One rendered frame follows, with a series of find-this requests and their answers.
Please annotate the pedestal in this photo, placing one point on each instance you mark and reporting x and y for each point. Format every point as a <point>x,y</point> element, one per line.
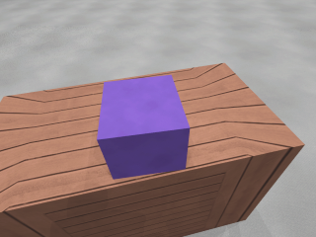
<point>55,181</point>

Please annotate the carton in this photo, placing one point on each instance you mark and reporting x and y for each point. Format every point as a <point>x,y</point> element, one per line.
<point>143,128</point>

